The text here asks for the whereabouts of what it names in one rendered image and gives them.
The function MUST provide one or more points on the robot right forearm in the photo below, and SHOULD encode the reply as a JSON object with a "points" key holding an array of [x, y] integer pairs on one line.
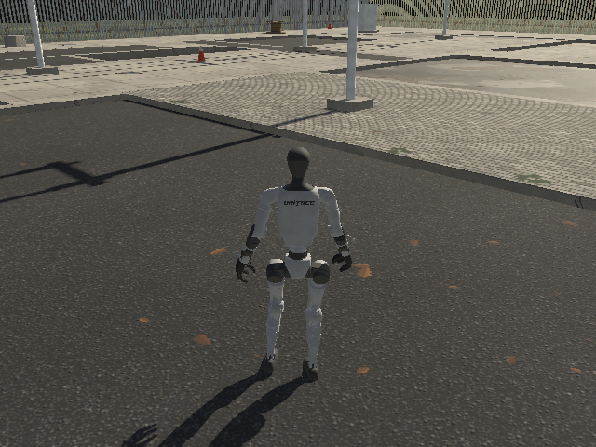
{"points": [[342, 244]]}

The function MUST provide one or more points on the robot left hand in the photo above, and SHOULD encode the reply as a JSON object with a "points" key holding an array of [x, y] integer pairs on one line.
{"points": [[240, 267]]}

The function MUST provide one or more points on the robot right foot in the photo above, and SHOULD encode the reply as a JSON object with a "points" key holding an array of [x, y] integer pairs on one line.
{"points": [[311, 372]]}

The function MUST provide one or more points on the robot right upper arm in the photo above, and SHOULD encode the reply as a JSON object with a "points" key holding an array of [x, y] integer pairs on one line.
{"points": [[327, 196]]}

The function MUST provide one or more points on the robot right hand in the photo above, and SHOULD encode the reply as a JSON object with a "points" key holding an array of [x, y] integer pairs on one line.
{"points": [[339, 258]]}

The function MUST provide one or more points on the humanoid robot torso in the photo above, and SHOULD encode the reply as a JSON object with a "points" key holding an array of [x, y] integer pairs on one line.
{"points": [[298, 213]]}

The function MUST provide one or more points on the robot left forearm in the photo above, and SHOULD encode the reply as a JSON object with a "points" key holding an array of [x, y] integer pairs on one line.
{"points": [[249, 247]]}

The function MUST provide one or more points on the robot left upper arm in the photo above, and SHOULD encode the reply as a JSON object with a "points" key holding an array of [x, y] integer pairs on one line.
{"points": [[268, 197]]}

